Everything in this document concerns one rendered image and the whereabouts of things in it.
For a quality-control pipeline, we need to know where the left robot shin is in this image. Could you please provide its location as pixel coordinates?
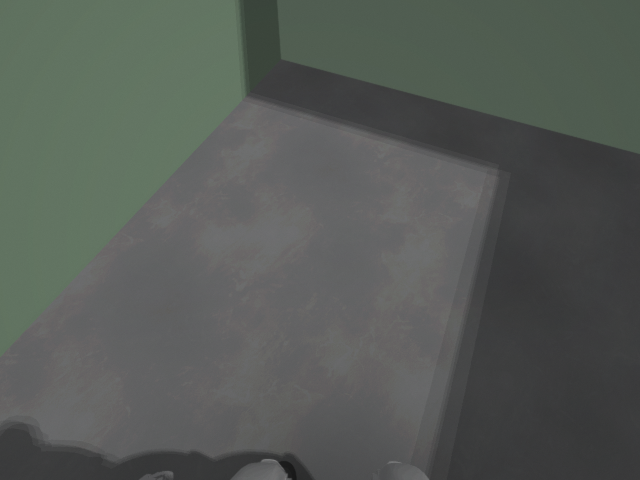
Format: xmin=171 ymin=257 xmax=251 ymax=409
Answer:
xmin=261 ymin=459 xmax=286 ymax=473

